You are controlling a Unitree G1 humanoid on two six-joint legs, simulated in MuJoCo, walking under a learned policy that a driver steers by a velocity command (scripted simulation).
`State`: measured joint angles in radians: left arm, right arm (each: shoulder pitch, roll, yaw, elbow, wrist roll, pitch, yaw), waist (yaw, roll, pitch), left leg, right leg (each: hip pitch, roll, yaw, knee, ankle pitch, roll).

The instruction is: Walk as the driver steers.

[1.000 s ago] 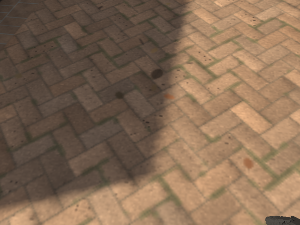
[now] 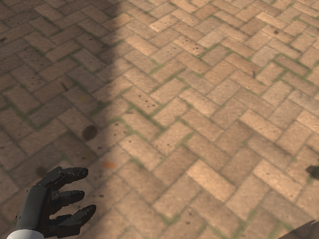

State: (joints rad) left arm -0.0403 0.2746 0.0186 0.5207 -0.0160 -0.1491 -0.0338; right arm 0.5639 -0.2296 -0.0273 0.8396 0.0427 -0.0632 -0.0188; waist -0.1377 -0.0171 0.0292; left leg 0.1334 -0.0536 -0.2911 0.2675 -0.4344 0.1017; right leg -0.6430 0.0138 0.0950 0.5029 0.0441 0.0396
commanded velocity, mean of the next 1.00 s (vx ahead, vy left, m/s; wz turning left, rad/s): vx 0.99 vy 0.00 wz -0.16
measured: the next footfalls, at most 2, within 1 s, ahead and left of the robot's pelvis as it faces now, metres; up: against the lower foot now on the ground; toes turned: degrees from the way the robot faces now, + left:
right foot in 0.06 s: +0.26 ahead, -0.15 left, +0.00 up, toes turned +9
left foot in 0.48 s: +0.59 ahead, +0.27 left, +0.00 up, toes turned +14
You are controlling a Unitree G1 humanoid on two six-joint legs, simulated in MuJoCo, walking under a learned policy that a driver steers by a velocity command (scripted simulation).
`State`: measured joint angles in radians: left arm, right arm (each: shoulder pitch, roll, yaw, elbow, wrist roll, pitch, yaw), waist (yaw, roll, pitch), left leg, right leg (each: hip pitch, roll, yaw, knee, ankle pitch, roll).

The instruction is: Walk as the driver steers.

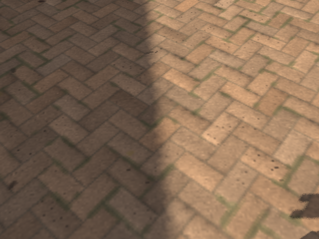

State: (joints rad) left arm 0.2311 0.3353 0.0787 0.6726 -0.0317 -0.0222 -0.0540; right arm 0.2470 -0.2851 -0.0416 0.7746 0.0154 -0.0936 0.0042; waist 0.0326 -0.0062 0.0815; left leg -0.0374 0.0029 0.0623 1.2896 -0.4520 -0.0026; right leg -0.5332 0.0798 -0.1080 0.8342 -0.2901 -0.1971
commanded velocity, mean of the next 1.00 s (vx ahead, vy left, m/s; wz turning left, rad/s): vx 0.98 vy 0.00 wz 0.06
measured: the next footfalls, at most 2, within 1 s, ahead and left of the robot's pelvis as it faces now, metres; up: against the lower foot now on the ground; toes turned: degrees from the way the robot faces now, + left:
left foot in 0.38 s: +0.59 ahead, +0.10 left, +0.00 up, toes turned -23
right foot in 0.82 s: +0.90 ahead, -0.21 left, +0.00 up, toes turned +4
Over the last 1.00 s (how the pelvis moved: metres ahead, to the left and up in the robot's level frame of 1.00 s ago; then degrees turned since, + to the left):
0.87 0.13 -0.04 -12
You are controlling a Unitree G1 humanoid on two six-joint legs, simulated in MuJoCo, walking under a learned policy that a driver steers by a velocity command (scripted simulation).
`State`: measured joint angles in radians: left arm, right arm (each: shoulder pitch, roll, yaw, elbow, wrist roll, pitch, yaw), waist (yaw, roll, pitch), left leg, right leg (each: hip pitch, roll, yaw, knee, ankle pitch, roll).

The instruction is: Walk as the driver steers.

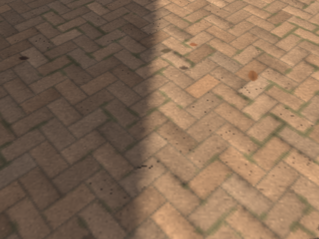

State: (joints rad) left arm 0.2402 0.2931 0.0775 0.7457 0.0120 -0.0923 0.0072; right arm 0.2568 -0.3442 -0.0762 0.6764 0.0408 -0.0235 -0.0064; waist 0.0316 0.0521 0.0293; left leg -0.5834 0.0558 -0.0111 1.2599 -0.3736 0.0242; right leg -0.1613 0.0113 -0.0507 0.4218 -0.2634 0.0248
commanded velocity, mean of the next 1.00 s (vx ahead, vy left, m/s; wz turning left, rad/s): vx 0.16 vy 0.00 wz -0.08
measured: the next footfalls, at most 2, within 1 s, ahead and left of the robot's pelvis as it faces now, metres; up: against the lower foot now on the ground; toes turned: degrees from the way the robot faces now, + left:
left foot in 0.20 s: +0.35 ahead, +0.10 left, +0.00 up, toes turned +12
right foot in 0.70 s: +0.37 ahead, -0.13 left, +0.00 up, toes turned +3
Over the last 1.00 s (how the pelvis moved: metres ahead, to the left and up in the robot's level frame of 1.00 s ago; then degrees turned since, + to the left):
0.87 -0.07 0.05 7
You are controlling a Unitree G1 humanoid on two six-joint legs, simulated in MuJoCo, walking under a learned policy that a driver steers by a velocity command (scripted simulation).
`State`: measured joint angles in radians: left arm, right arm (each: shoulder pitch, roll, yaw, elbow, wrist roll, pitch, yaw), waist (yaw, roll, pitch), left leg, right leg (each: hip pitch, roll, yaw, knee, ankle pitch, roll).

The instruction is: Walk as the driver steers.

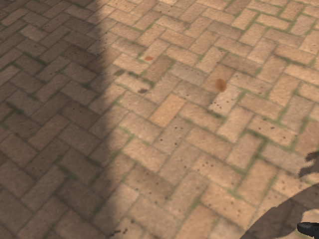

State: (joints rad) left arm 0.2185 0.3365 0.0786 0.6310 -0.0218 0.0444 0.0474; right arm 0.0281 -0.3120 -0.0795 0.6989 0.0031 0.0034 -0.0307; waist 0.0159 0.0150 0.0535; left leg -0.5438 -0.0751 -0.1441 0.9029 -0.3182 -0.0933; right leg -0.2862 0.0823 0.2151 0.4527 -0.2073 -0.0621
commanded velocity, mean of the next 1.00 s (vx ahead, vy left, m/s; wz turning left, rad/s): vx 0.41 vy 0.00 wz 0.39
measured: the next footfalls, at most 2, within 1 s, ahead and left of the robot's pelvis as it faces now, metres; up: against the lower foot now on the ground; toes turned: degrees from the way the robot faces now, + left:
left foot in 0.20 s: +0.08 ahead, +0.16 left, +0.00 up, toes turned -3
left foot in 0.82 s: +0.42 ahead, +0.32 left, +0.00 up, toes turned +33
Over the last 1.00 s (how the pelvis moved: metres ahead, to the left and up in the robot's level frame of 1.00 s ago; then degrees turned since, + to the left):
0.34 -0.06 0.01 -10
